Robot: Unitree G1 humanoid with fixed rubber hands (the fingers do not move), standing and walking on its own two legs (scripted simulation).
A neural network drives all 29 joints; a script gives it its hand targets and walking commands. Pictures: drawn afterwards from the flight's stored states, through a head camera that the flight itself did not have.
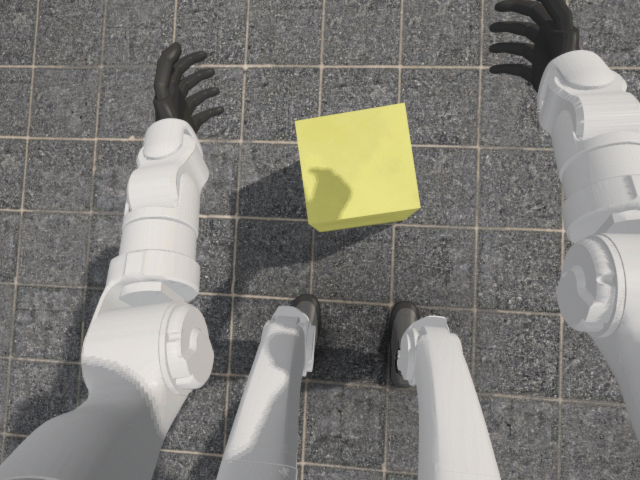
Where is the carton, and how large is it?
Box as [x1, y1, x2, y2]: [295, 103, 420, 231]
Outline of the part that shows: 404,103 295,121 309,224 319,231 325,231 403,220 420,207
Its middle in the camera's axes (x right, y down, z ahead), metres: +0.08 -0.14 +0.86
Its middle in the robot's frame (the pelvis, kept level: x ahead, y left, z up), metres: +0.52 +0.03 -0.52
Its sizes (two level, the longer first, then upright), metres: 0.210 0.200 0.250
